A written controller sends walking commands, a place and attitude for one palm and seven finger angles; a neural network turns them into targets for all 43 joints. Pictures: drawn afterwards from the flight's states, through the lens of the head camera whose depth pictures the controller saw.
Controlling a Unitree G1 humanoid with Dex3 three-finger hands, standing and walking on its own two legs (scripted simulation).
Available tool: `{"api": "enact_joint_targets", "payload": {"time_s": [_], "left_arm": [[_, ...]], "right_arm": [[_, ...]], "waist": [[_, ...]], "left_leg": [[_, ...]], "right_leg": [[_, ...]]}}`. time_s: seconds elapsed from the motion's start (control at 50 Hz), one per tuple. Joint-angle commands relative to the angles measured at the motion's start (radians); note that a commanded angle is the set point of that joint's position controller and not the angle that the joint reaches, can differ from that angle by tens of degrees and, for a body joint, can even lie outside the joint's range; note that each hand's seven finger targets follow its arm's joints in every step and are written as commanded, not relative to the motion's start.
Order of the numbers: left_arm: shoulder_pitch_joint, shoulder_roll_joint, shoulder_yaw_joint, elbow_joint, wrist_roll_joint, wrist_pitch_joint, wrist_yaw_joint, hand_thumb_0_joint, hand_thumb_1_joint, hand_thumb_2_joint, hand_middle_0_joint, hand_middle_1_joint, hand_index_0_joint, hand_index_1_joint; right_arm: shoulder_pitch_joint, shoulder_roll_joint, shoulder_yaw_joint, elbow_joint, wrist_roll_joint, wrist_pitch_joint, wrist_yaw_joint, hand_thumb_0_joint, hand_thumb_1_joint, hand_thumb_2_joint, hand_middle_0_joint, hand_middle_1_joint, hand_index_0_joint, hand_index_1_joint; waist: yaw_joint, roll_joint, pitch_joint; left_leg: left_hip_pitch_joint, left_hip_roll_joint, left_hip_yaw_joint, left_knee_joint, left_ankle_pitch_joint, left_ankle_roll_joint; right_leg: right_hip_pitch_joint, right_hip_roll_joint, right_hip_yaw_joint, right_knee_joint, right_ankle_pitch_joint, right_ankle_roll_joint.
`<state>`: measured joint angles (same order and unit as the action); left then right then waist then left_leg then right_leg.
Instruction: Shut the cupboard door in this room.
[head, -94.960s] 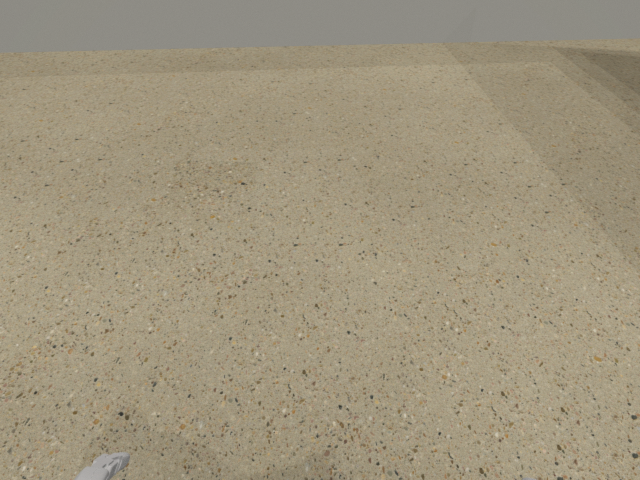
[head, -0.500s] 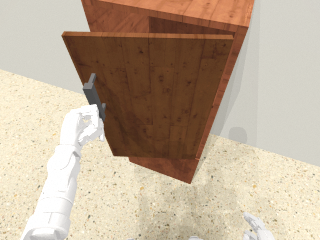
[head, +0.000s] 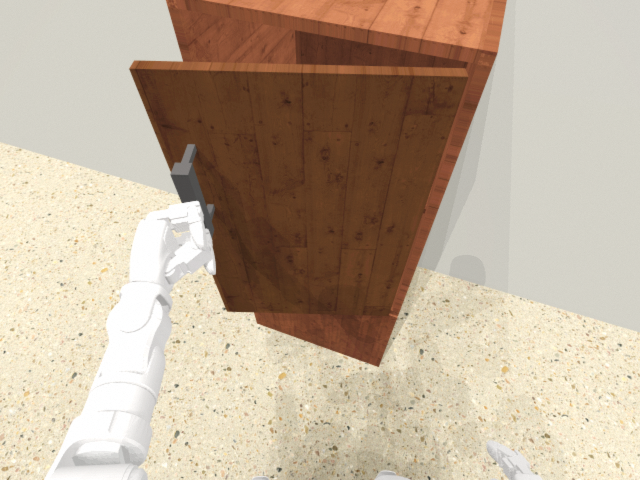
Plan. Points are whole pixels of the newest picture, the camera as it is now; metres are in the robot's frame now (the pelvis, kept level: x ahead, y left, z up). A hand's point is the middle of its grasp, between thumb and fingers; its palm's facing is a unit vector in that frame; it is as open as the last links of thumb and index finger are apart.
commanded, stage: push the door shut along its arc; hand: left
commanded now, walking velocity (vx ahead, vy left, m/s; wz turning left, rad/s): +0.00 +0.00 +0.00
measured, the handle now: (198, 194) +0.48 +0.19 +0.07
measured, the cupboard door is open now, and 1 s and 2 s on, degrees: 19 3 0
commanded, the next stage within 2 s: pull the fist back off the door in 1.98 s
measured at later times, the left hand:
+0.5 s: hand (214, 216) +0.43 +0.15 +0.08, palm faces -0.12 -0.99 -0.03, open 3.1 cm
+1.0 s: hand (236, 187) +0.48 +0.13 +0.08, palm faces -0.24 -0.97 -0.03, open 3.1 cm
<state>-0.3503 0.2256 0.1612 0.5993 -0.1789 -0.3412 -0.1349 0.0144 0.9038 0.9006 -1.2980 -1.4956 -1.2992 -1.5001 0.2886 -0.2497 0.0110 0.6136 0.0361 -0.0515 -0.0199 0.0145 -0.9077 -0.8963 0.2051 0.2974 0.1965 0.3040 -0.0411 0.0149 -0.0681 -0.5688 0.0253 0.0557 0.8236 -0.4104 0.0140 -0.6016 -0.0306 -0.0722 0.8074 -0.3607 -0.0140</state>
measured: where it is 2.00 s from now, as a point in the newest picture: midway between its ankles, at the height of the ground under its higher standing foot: outside the picture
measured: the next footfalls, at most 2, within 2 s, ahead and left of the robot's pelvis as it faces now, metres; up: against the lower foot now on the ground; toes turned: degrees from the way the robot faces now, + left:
none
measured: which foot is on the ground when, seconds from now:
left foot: down 0.00-1.00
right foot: down 0.00-1.00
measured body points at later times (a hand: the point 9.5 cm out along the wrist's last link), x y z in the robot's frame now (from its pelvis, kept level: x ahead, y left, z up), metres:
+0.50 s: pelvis -0.01 +0.00 -0.01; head +0.07 +0.00 +0.43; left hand +0.43 +0.21 +0.08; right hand +0.06 -0.27 -0.13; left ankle +0.00 +0.11 -0.70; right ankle +0.02 -0.11 -0.70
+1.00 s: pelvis -0.01 +0.01 -0.02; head +0.10 +0.02 +0.41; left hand +0.49 +0.19 +0.08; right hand +0.01 -0.27 -0.13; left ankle +0.00 +0.11 -0.70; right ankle +0.02 -0.11 -0.70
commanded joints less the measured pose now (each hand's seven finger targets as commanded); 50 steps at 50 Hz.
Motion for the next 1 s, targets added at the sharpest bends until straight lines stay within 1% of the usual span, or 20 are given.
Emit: {"api": "enact_joint_targets", "payload": {"time_s": [0.0,0.08,0.14,0.22,0.24,0.3,0.32,0.42,0.48,0.56,0.58,0.62,0.64,0.7,0.72,0.74,0.78,0.84,0.9,0.98], "left_arm": [[-0.352,0.144,0.033,-0.217,-0.015,-0.059,-0.012,0.0,0.9,0.9,-1.3,-1.5,-1.3,-1.5],[-0.491,0.143,0.0,-0.179,-0.011,-0.073,-0.032,0.0,0.9,0.9,-1.3,-1.5,-1.3,-1.5],[-0.581,0.222,0.051,-0.088,-0.009,-0.075,-0.044,0.0,0.9,0.9,-1.3,-1.5,-1.3,-1.5],[-0.611,0.276,0.101,0.016,-0.015,-0.072,-0.079,0.0,0.9,0.9,-1.3,-1.5,-1.3,-1.5],[-0.639,0.266,0.086,0.036,-0.014,-0.068,-0.092,0.0,0.9,0.9,-1.3,-1.5,-1.3,-1.5],[-0.71,0.25,0.067,0.098,-0.018,-0.068,-0.125,0.0,0.9,0.9,-1.3,-1.5,-1.3,-1.5],[-0.729,0.271,0.081,0.116,-0.018,-0.074,-0.132,0.0,0.9,0.9,-1.3,-1.5,-1.3,-1.5],[-0.825,0.225,0.028,0.161,-0.018,-0.094,-0.169,0.0,0.9,0.9,-1.3,-1.5,-1.3,-1.5],[-0.865,0.258,0.047,0.197,-0.015,-0.098,-0.185,0.0,0.9,0.9,-1.3,-1.5,-1.3,-1.5],[-0.961,0.286,0.048,0.242,-0.013,-0.094,-0.208,0.0,0.9,0.9,-1.3,-1.5,-1.3,-1.5],[-0.959,0.295,0.054,0.26,-0.011,-0.09,-0.213,0.0,0.9,0.9,-1.3,-1.5,-1.3,-1.5],[-1.006,0.298,0.044,0.274,-0.007,-0.092,-0.221,0.0,0.9,0.9,-1.3,-1.5,-1.3,-1.5],[-1.033,0.273,0.018,0.277,-0.003,-0.093,-0.226,0.0,0.9,0.9,-1.3,-1.5,-1.3,-1.5],[-1.05,0.273,0.017,0.285,-0.002,-0.094,-0.237,0.0,0.9,0.9,-1.3,-1.5,-1.3,-1.5],[-1.05,0.302,0.045,0.296,-0.005,-0.093,-0.239,0.0,0.9,0.9,-1.3,-1.5,-1.3,-1.5],[-1.08,0.321,0.05,0.291,-0.002,-0.094,-0.243,0.0,0.9,0.9,-1.3,-1.5,-1.3,-1.5],[-1.108,0.298,0.03,0.312,-0.001,-0.086,-0.246,0.0,0.9,0.9,-1.3,-1.5,-1.3,-1.5],[-1.134,0.34,0.062,0.327,0.006,-0.083,-0.241,0.0,0.9,0.9,-1.3,-1.5,-1.3,-1.5],[-1.177,0.337,0.044,0.365,0.02,-0.071,-0.242,0.0,0.9,0.9,-1.3,-1.5,-1.3,-1.5],[-1.233,0.34,0.037,0.38,0.029,-0.066,-0.251,0.0,0.9,0.9,-1.3,-1.5,-1.3,-1.5]], "right_arm": [[-0.001,-0.14,-0.05,-0.131,0.0,-0.047,-0.01,0.0,-0.9,-0.9,0.2,0.3,0.2,0.3],[0.007,-0.143,-0.048,-0.11,0.001,-0.047,-0.016,0.0,-0.9,-0.9,0.2,0.3,0.2,0.3],[0.012,-0.153,-0.043,-0.094,0.003,-0.042,-0.026,0.0,-0.9,-0.9,0.2,0.3,0.2,0.3],[0.026,-0.157,-0.039,-0.093,0.001,-0.034,-0.032,0.0,-0.9,-0.9,0.2,0.3,0.2,0.3],[0.027,-0.155,-0.036,-0.089,0.001,-0.033,-0.031,0.0,-0.9,-0.9,0.2,0.3,0.2,0.3],[0.052,-0.159,-0.04,-0.079,0.001,-0.028,-0.027,0.0,-0.9,-0.9,0.2,0.3,0.2,0.3],[0.065,-0.164,-0.042,-0.078,0.0,-0.028,-0.03,0.0,-0.9,-0.9,0.2,0.3,0.2,0.3],[0.097,-0.171,-0.049,-0.066,-0.001,-0.024,-0.025,0.0,-0.9,-0.9,0.2,0.3,0.2,0.3],[0.117,-0.181,-0.052,-0.048,-0.004,-0.017,-0.022,0.0,-0.9,-0.9,0.2,0.3,0.2,0.3],[0.13,-0.188,-0.05,-0.035,-0.002,-0.014,-0.028,0.0,-0.9,-0.9,0.2,0.3,0.2,0.3],[0.137,-0.19,-0.048,-0.034,-0.003,-0.012,-0.028,0.0,-0.9,-0.9,0.2,0.3,0.2,0.3],[0.147,-0.193,-0.046,-0.03,-0.005,-0.013,-0.031,0.0,-0.9,-0.9,0.2,0.3,0.2,0.3],[0.148,-0.191,-0.046,-0.022,-0.005,-0.015,-0.028,0.0,-0.9,-0.9,0.2,0.3,0.2,0.3],[0.164,-0.197,-0.05,-0.017,-0.01,-0.016,-0.023,0.0,-0.9,-0.9,0.2,0.3,0.2,0.3],[0.173,-0.201,-0.052,-0.019,-0.011,-0.017,-0.026,0.0,-0.9,-0.9,0.2,0.3,0.2,0.3],[0.174,-0.203,-0.05,-0.014,-0.011,-0.016,-0.025,0.0,-0.9,-0.9,0.2,0.3,0.2,0.3],[0.177,-0.201,-0.049,-0.013,-0.01,-0.015,-0.024,0.0,-0.9,-0.9,0.2,0.3,0.2,0.3],[0.192,-0.207,-0.048,-0.009,-0.014,-0.015,-0.022,0.0,-0.9,-0.9,0.2,0.3,0.2,0.3],[0.199,-0.208,-0.045,-0.007,-0.014,-0.012,-0.022,0.0,-0.9,-0.9,0.2,0.3,0.2,0.3],[0.22,-0.214,-0.047,0.003,-0.019,-0.015,-0.02,0.0,-0.9,-0.9,0.2,0.3,0.2,0.3]], "waist": [[0.0,0.002,-0.308],[-0.037,0.007,-0.286],[-0.049,-0.029,-0.262],[-0.03,0.001,-0.319],[-0.036,0.027,-0.331],[-0.056,0.023,-0.334],[-0.059,-0.002,-0.345],[-0.086,0.015,-0.378],[-0.094,0.009,-0.397],[-0.122,0.008,-0.379],[-0.119,0.0,-0.384],[-0.135,0.023,-0.377],[-0.143,0.054,-0.389],[-0.147,0.072,-0.433],[-0.145,0.061,-0.446],[-0.147,0.082,-0.461],[-0.162,0.068,-0.433],[-0.16,0.075,-0.449],[-0.187,0.061,-0.413],[-0.2,0.106,-0.443]], "left_leg": [[0.12,-0.025,-0.053,-0.128,0.221,-0.002],[0.124,-0.021,-0.063,-0.115,0.196,-0.001],[0.078,-0.027,-0.064,-0.111,0.14,0.005],[0.054,-0.038,-0.056,-0.1,0.155,0.005],[0.057,-0.038,-0.058,-0.097,0.172,0.003],[0.06,-0.034,-0.064,-0.08,0.191,0.002],[0.054,-0.035,-0.068,-0.073,0.207,0.005],[0.073,-0.033,-0.078,-0.051,0.235,0.006],[0.069,-0.029,-0.081,-0.041,0.216,0.007],[0.041,-0.029,-0.085,-0.034,0.176,0.012],[0.029,-0.03,-0.086,-0.033,0.176,0.013],[0.027,-0.03,-0.092,-0.025,0.177,0.016],[0.049,-0.028,-0.099,-0.023,0.18,0.012],[0.081,-0.024,-0.107,-0.009,0.2,0.009],[0.079,-0.025,-0.109,-0.001,0.214,0.014],[0.081,-0.022,-0.111,0.0,0.22,0.01],[0.064,-0.021,-0.112,0.001,0.192,0.012],[0.065,-0.02,-0.118,0.009,0.21,0.012],[0.026,-0.019,-0.118,0.017,0.172,0.016],[0.063,-0.014,-0.13,0.035,0.209,0.012]], "right_leg": [[0.171,0.031,0.037,-0.089,0.236,-0.011],[0.117,0.035,0.037,-0.087,0.211,-0.007],[0.118,0.031,0.052,-0.097,0.165,-0.004],[0.158,0.027,0.062,-0.085,0.189,-0.007],[0.153,0.025,0.061,-0.075,0.212,-0.009],[0.11,0.03,0.055,-0.065,0.229,-0.009],[0.12,0.032,0.054,-0.058,0.243,-0.01],[0.065,0.037,0.047,-0.04,0.255,-0.012],[0.048,0.038,0.052,-0.041,0.237,-0.01],[0.019,0.039,0.055,-0.044,0.2,-0.009],[0.026,0.039,0.057,-0.043,0.2,-0.009],[-0.004,0.041,0.054,-0.036,0.192,-0.012],[-0.033,0.041,0.052,-0.032,0.184,-0.011],[-0.06,0.044,0.046,-0.023,0.179,-0.014],[-0.059,0.047,0.043,-0.016,0.187,-0.017],[-0.06,0.045,0.046,-0.013,0.19,-0.016],[-0.081,0.046,0.045,-0.017,0.168,-0.013],[-0.09,0.05,0.042,-0.01,0.172,-0.015],[-0.121,0.052,0.044,-0.011,0.141,-0.012],[-0.169,0.054,0.038,0.003,0.15,-0.016]]}}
